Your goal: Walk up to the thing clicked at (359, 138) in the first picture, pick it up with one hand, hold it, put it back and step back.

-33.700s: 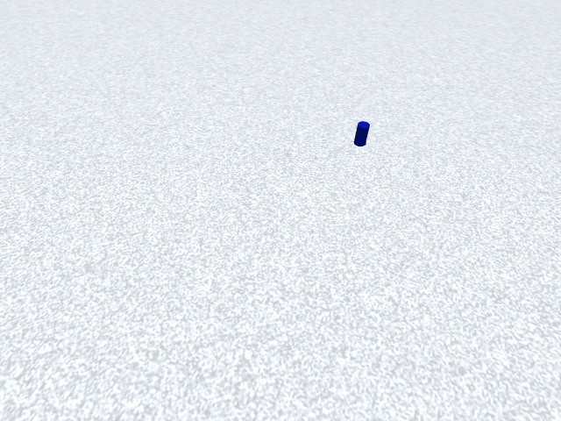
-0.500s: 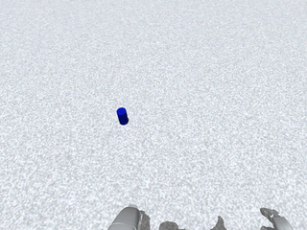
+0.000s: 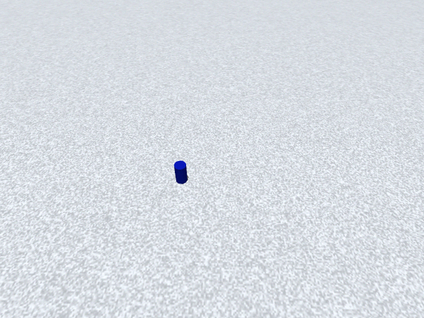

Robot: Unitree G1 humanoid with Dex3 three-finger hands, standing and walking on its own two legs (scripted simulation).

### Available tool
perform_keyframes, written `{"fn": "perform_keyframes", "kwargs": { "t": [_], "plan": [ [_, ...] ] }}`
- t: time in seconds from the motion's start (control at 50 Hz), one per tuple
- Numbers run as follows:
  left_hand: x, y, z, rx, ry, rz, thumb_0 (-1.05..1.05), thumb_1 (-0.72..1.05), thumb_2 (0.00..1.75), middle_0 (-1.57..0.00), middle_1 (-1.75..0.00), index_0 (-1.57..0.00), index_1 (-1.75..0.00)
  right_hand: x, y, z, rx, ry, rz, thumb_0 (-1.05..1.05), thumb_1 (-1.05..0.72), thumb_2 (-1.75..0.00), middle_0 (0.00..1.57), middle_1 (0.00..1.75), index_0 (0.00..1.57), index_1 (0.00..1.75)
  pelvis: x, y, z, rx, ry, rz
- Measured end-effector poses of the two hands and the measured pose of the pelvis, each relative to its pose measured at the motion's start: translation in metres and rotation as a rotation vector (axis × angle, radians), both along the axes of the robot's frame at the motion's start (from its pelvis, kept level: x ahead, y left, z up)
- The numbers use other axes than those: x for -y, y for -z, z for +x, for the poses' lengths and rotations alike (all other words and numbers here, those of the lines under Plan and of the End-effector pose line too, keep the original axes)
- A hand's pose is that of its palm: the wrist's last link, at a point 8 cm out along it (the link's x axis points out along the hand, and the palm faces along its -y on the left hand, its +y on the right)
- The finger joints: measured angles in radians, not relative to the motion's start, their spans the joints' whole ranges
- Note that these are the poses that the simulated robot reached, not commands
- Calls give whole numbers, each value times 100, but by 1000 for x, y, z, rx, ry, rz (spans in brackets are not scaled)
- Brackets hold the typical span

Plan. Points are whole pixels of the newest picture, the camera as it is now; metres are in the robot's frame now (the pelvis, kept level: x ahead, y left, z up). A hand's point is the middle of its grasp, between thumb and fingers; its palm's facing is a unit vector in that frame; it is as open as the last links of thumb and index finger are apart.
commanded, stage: step back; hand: left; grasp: from the side
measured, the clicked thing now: (180, 172) +1.03 +0.20 -0.70
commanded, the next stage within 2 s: stand in 0.66 s
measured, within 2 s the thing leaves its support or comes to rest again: neither
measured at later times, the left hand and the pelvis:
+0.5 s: hand out of the picture +0.11 +0.27 -0.14, palm faces +0.01 -0.94 -0.35, open 7.4 cm; pelvis +0.03 +0.01 +0.01, yaw +0 degrees
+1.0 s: hand out of the picture +0.13 +0.25 -0.14, palm faces -0.02 -0.95 -0.32, open 7.4 cm; pelvis +0.03 +0.00 +0.02, yaw +0 degrees
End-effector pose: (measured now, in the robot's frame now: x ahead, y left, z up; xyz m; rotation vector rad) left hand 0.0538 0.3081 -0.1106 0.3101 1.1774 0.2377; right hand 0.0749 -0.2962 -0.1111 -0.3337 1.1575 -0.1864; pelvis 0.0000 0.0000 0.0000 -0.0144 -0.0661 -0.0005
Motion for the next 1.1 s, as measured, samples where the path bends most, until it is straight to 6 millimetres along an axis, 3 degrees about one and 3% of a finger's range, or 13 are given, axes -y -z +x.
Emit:
{"fn": "perform_keyframes", "kwargs": {
  "t": [0.12,0.28,0.56,0.72,0.86,1.1],
  "plan": [
    [-2,4,-9,-9,-18,-22,1,90,90,-20,-30,-21,-30,-1,-3,0,-2,-15,-18,1,-90,-89,20,30,21,30,-10,0,-3,-11,-15,9],
    [-6,5,6,-36,-17,-39,1,90,90,-20,-30,-21,-30,-11,-7,-6,-60,5,-8,1,-90,-89,20,30,21,30,-11,-7,9,-23,2,7],
    [0,-11,65,24,21,-3,1,90,90,-20,-30,-20,-30,-13,-6,46,1,17,22,1,-90,-89,20,30,21,30,-6,-12,30,-30,-1,12],
    [6,-15,85,50,34,-15,1,90,90,-20,-30,-20,-30,-12,-11,56,14,21,22,1,-90,-89,20,30,21,30,-6,-16,34,-30,1,15],
    [13,-13,82,20,45,-35,1,90,90,-20,-30,-20,-30,-9,-16,49,-6,30,14,1,-90,-89,20,30,21,30,-6,-20,32,-28,1,15],
    [13,-11,52,-40,32,-34,1,90,90,-20,-30,-21,-30,-5,-14,24,-56,38,15,1,-90,-89,20,30,21,30,-4,-22,24,-28,1,17]
  ]
}}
